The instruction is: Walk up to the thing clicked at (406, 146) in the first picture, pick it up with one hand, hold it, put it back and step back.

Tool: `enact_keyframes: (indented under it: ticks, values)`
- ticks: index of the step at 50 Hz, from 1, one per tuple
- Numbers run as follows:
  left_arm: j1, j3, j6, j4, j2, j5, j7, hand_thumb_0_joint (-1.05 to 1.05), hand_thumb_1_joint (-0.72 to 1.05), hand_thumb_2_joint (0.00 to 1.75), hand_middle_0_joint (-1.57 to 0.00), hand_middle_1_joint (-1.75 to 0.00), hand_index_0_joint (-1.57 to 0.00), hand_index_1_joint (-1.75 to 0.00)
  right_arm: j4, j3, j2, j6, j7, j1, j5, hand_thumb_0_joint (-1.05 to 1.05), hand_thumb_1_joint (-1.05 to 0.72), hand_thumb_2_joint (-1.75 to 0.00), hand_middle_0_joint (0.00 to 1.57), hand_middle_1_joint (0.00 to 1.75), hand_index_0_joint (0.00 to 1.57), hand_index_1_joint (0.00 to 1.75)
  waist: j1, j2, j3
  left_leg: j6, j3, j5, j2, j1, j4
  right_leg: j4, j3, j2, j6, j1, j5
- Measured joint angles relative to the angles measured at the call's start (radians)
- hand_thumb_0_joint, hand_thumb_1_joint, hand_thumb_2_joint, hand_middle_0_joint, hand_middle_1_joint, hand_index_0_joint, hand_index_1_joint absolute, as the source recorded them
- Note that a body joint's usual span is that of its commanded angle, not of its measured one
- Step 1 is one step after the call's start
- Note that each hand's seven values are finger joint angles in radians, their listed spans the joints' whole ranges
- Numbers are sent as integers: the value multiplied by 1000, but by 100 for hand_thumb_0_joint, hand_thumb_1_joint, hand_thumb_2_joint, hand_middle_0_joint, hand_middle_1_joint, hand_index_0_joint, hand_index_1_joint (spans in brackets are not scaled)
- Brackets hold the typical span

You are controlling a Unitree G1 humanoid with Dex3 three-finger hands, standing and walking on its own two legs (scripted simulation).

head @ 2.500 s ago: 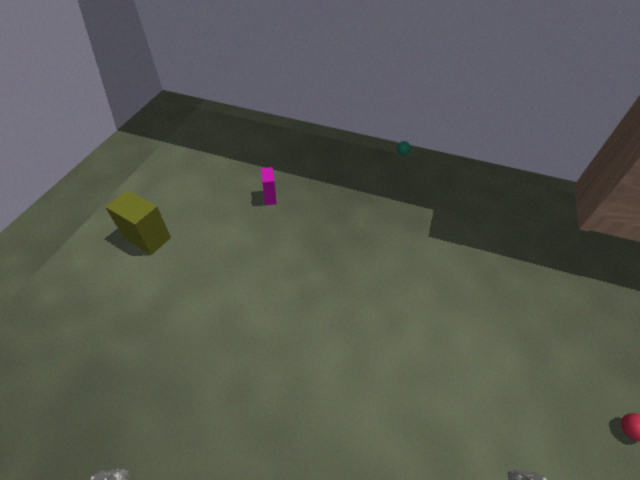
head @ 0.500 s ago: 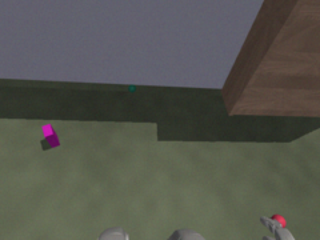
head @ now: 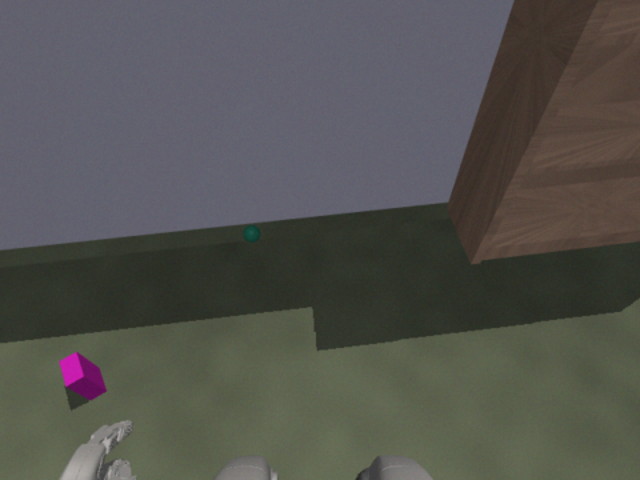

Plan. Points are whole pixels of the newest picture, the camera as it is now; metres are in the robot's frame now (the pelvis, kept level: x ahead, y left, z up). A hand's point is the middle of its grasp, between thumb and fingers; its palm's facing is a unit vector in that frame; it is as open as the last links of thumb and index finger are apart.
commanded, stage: walk up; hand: left
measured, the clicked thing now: (251, 233) +1.03 +0.31 -0.73
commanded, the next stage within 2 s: none
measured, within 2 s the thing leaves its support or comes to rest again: neither
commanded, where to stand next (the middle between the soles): +0.69 +0.06 m, yaw +2 degrees
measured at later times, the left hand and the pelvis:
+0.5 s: hand (115, 388) +0.25 +0.34 -0.15, palm faces -0.04 -0.94 -0.34, open 7.4 cm; pelvis +0.21 +0.06 +0.00, yaw +0 degrees
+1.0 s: hand (173, 262) +0.46 +0.28 -0.11, palm faces +0.02 -0.91 -0.41, open 7.4 cm; pelvis +0.39 +0.01 +0.01, yaw +0 degrees
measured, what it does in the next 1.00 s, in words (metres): walks ahead: left foot, then right foot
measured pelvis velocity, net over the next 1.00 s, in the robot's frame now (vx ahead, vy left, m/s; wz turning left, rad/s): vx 0.39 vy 0.01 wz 0.00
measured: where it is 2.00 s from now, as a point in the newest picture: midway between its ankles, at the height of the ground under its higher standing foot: (314, 327)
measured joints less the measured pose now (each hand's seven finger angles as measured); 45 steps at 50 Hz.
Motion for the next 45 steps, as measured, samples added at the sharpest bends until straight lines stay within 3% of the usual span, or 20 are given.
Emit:
enact_keyframes:
  ticks: [3, 6, 10, 15, 17, 19, 22, 24, 26, 33, 37, 40, 41, 42, 43, 45]
  values:
    - [51, -5, -3, 14, -7, 2, 7, 0, 90, 90, -21, -30, -21, -30, -26, -7, -12, -3, 8, -29, -2, 1, -91, -90, 20, 30, 20, 30, 13, 18, -8, -2, -32, 93, 20, -112, -46, -79, 8, 21, -3, 68, 8]
    - [96, -5, -5, 28, -4, 10, 8, 1, 90, 90, -21, -30, -21, -30, -35, -23, -25, 1, 19, -43, -9, 0, -91, -90, 20, 30, 20, 30, 18, 36, -17, -22, -52, 170, 36, -191, -124, -129, 6, 40, -5, 120, -3]
    - [142, 7, -7, 33, 16, 21, 8, 1, 90, 90, -21, -30, -21, -30, -18, -36, -34, 11, 34, -37, -24, 0, -91, -90, 20, 30, 20, 30, 27, 38, -38, -48, -30, 199, 51, -225, -285, -155, -7, 47, -4, 172, -46]
    - [170, 22, -9, 31, 59, 24, 12, 1, 90, 90, -21, -30, -21, -30, 4, -38, -28, 4, 44, -42, -33, 0, -91, -90, 20, 30, 20, 30, 44, 15, -38, -31, -9, 238, 51, -161, -506, -108, -21, 42, 28, 216, -145]
    - [177, 24, -3, 35, 77, 23, 14, 1, 90, 90, -21, -30, -21, -30, 5, -38, -19, -8, 43, -48, -33, 1, -91, -90, 20, 30, 20, 30, 43, -8, -39, -22, 7, 263, 30, -110, -566, -52, -22, 22, 45, 223, -210]
    - [171, 27, 10, 47, 91, 20, 23, 1, 90, 90, -20, -30, -21, -30, -2, -36, 3, -27, 36, -69, -39, 1, -91, -90, 20, 30, 20, 30, 42, -71, -19, -23, 47, 230, -13, -86, -533, 106, 4, -36, 24, 181, -253]
    - [156, 9, 28, 64, 71, 17, 34, 1, 90, 90, -20, -30, -20, -30, -40, -29, 14, -49, 27, -76, -24, 0, -91, -90, 20, 30, 20, 30, 15, -55, -7, -12, 49, 169, -4, -46, -509, 433, 43, 9, 3, 38, -275]
    - [140, -1, 28, 66, 73, 14, 33, 1, 90, 90, -20, -30, -20, -30, -52, -19, 31, -51, 17, -64, -12, 0, -91, -90, 20, 30, 20, 30, 2, -60, -3, -13, 51, 168, -5, 13, -557, 532, 58, 20, 0, -44, -232]
    - [122, -1, 25, 54, 78, 7, 26, 1, 90, 90, -20, -30, -20, -30, -54, -6, 43, -53, 11, -44, -4, 0, -90, -90, 20, 30, 20, 30, -2, -76, -2, -13, 56, 173, -18, 68, -610, 530, 71, 1, 4, -110, -177]
    - [76, 10, 36, 35, 67, 16, -2, 1, 90, 90, -20, -30, -20, -30, -46, 1, 35, -42, 9, 9, -7, 0, -90, -90, 20, 30, 20, 30, -10, -86, -3, -8, 74, 129, -47, 197, -688, 280, 42, -82, 45, -206, -42]
    - [55, 13, 38, 43, 52, 23, -13, 1, 90, 90, -20, -30, -20, -30, -46, -8, 12, -36, 10, 29, -7, 0, -90, -90, 20, 30, 20, 30, -22, -64, -3, -27, 79, 74, -52, 233, -675, 107, 20, -86, 36, -174, 34]
    - [49, 16, 26, 44, 45, 26, -13, 1, 90, 90, -20, -30, -20, -30, -46, -15, -4, -23, 7, 44, -7, 0, -90, -90, 20, 30, 20, 30, -28, -42, -11, -49, 76, 0, -43, 239, -611, 8, 0, -64, 25, -102, 60]
    - [42, 20, 19, 49, 35, 27, -8, 1, 90, 90, -20, -30, -20, -30, -43, -17, -14, -18, 4, 43, -6, 0, -90, -90, 20, 30, 20, 30, -25, -14, -7, -49, 70, -36, -20, 233, -563, 9, -11, -43, 24, -88, 69]
    - [33, 21, 11, 48, 23, 31, -4, 1, 90, 90, -20, -30, -20, -30, -37, -21, -20, -13, 0, 38, -6, 0, -90, -90, 20, 30, 20, 30, -27, 20, 4, -30, 52, -58, 9, 210, -486, 28, -32, -21, 20, -79, 46]
    - [29, 20, 3, 40, 18, 32, 1, 1, 90, 90, -20, -30, -21, -30, -33, -21, -17, -6, -4, 33, -4, 1, -90, -90, 20, 30, 20, 30, -25, 31, 10, -15, 22, -69, 8, 170, -380, 50, -44, -16, 16, -74, 19]
    - [30, 15, -10, 23, 13, 24, 8, 1, 90, 90, -20, -30, -21, -30, -22, -8, -7, 4, -8, 22, -5, 1, -91, -90, 20, 30, 20, 30, -3, 17, 15, -1, -5, -85, -36, 82, -174, 63, -36, -29, 8, -54, -14]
